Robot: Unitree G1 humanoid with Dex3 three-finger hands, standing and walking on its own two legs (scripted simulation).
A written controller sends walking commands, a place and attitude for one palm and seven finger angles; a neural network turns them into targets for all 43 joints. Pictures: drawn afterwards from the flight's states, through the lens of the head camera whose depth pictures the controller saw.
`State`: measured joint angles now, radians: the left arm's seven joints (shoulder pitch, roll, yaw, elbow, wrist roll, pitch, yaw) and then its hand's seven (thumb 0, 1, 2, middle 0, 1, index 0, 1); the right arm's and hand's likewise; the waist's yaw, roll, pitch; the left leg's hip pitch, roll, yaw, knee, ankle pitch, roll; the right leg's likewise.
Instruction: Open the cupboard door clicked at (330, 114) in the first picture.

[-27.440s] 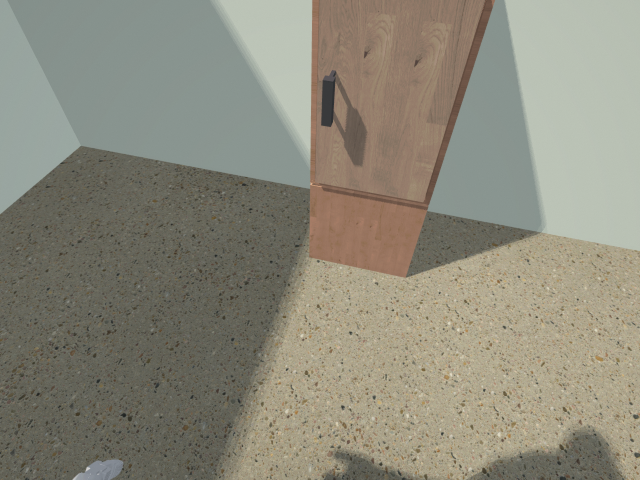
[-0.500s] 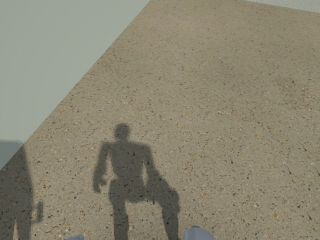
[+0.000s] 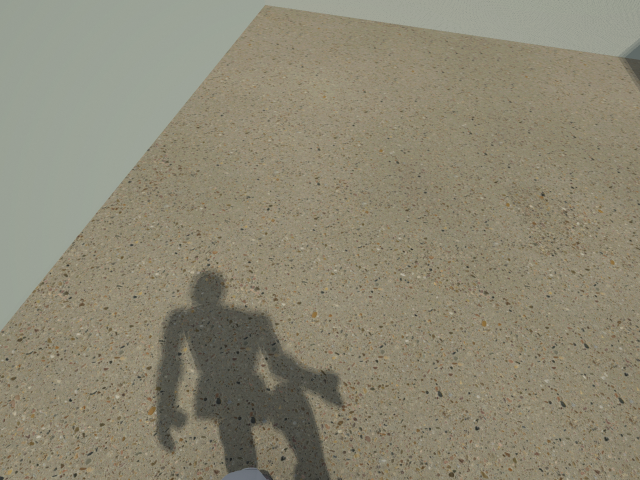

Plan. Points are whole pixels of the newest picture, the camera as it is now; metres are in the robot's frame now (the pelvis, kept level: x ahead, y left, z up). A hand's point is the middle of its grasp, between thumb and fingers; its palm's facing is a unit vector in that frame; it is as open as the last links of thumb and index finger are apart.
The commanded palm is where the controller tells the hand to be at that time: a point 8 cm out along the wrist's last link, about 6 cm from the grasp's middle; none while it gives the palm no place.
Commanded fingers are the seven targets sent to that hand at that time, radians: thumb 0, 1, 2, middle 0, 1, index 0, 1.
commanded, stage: walk to a spot facing it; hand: left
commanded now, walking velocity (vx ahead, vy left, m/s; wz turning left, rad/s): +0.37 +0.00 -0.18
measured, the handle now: out of the picture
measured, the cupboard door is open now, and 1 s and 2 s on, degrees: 50 50 50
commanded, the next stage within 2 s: turn to face it in 0.22 s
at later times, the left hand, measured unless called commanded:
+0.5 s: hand (264, 349) +0.34 +0.11 -0.16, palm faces -0.05 -0.98 -0.21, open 7.4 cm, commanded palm none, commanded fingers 0.00 0.90 0.90 -0.20 -0.30 -0.20 -0.30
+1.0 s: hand (242, 331) +0.37 +0.16 -0.16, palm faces +0.28 -0.92 -0.27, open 7.4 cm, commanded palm none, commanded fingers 0.00 0.90 0.90 -0.20 -0.30 -0.20 -0.30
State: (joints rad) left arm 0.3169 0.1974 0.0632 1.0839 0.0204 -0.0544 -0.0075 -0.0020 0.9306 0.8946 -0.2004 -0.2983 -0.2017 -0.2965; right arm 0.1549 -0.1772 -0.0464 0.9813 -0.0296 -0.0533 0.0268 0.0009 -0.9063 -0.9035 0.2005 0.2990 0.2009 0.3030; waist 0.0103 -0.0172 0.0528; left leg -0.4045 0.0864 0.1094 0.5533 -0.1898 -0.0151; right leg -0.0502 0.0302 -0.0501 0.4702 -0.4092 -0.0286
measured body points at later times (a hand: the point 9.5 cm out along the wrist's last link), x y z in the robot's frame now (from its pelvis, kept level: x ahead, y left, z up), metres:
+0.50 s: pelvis +0.22 -0.06 +0.00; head +0.26 -0.08 +0.45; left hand +0.34 +0.16 -0.14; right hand +0.14 -0.28 -0.16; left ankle +0.14 +0.09 -0.66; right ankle +0.26 -0.15 -0.73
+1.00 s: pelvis +0.31 -0.08 +0.00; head +0.36 -0.06 +0.45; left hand +0.35 +0.20 -0.14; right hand +0.46 -0.31 -0.14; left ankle +0.35 +0.06 -0.73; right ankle +0.33 -0.23 -0.69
